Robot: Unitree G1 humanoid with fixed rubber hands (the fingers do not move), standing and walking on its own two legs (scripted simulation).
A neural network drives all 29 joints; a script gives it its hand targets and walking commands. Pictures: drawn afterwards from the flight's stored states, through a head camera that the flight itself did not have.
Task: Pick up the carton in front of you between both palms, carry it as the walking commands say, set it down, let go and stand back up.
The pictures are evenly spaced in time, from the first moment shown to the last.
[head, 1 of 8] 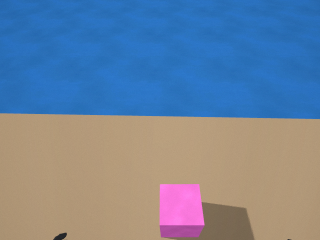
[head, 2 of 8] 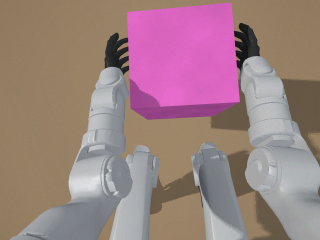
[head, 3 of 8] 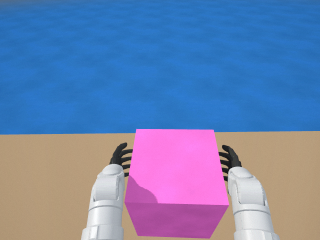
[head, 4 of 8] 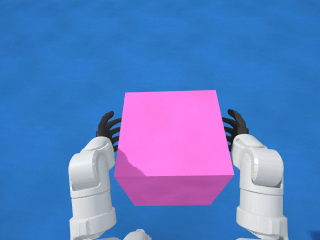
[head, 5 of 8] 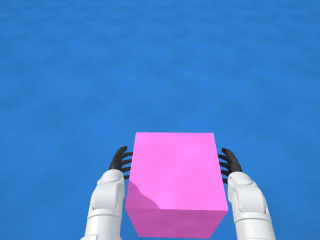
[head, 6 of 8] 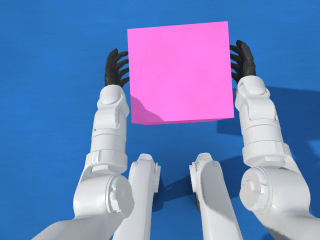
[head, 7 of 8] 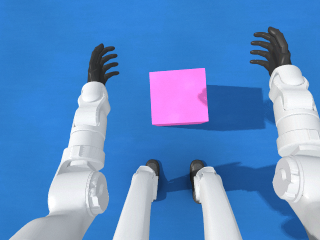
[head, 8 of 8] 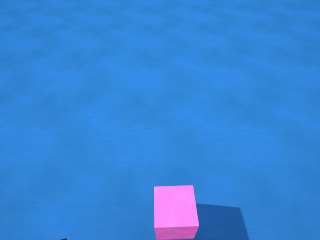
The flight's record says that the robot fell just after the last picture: no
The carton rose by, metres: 0.67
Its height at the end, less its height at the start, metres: -0.06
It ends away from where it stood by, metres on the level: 3.37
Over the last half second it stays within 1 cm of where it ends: yes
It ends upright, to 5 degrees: yes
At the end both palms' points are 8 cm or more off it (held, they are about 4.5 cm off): yes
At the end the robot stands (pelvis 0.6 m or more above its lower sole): yes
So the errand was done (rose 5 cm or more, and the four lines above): yes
